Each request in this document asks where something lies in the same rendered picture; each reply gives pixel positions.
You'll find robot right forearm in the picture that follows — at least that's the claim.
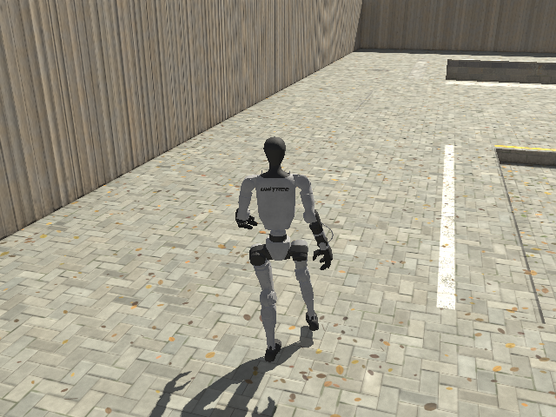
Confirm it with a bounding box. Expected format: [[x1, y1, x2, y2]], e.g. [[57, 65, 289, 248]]
[[309, 209, 329, 250]]

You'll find robot left upper arm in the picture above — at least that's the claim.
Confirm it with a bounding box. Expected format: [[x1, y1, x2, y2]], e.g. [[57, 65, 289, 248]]
[[236, 175, 258, 221]]

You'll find right robot hand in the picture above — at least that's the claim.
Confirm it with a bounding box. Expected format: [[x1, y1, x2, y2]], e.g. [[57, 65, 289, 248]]
[[313, 246, 333, 270]]

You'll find robot left thigh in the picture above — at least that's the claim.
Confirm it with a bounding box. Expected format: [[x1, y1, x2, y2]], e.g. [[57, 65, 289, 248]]
[[249, 243, 277, 307]]

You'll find robot right shin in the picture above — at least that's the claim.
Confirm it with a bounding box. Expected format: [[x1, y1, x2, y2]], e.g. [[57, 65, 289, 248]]
[[299, 267, 315, 320]]

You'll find left robot hand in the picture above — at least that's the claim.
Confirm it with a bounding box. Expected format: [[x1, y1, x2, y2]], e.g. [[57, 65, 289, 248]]
[[238, 215, 258, 229]]

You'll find robot right upper arm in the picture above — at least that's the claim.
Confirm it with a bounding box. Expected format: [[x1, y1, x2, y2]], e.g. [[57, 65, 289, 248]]
[[294, 174, 317, 223]]

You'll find robot left forearm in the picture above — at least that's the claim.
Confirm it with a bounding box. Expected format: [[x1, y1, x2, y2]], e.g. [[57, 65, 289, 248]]
[[235, 208, 247, 225]]

